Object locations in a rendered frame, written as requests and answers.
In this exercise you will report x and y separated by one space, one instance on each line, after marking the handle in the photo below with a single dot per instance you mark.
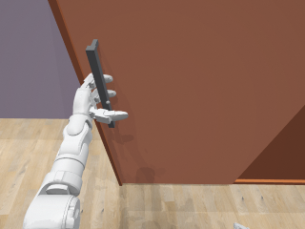
98 76

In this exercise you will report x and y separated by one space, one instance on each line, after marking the left robot forearm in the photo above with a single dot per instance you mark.
65 177

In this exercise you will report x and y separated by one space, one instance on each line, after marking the robot left hand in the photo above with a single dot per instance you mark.
85 99

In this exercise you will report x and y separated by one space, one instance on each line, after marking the left robot upper arm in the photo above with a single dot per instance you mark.
54 212

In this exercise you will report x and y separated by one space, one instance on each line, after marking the wardrobe door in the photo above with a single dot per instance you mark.
207 84
284 157

